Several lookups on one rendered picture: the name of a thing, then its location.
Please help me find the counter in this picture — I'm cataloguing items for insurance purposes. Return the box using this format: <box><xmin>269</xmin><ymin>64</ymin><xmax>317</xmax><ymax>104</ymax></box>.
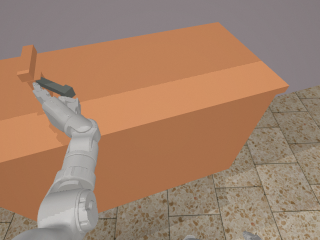
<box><xmin>0</xmin><ymin>22</ymin><xmax>289</xmax><ymax>222</ymax></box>

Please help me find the tap lever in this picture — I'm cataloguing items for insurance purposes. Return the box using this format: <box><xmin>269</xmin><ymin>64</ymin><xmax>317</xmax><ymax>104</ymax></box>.
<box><xmin>35</xmin><ymin>77</ymin><xmax>76</xmax><ymax>98</ymax></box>

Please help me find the left robot forearm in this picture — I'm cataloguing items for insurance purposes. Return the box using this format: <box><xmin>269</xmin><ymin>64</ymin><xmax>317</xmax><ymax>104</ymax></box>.
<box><xmin>37</xmin><ymin>114</ymin><xmax>101</xmax><ymax>228</ymax></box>

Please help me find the left robot hand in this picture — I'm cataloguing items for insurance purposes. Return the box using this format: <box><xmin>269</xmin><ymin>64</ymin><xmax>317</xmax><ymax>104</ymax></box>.
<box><xmin>32</xmin><ymin>82</ymin><xmax>81</xmax><ymax>132</ymax></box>

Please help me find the robot left upper arm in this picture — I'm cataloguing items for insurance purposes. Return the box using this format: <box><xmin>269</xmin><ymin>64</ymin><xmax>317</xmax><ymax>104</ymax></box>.
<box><xmin>11</xmin><ymin>187</ymin><xmax>99</xmax><ymax>240</ymax></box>

